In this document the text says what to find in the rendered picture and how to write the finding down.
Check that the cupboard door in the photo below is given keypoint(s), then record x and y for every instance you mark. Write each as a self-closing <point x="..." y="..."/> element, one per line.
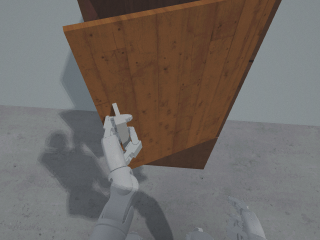
<point x="175" y="69"/>

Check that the left robot hand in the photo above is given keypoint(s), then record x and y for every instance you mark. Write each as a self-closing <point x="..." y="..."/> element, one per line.
<point x="111" y="144"/>

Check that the handle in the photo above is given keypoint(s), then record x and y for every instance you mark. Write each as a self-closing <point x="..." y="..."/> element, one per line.
<point x="121" y="126"/>

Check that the robot left forearm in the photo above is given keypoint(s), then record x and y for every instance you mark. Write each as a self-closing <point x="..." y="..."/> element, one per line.
<point x="116" y="217"/>

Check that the right robot hand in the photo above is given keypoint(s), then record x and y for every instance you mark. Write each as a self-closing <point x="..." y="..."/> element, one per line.
<point x="245" y="227"/>

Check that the robot right shin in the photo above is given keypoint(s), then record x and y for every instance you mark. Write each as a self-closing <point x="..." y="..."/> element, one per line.
<point x="198" y="229"/>

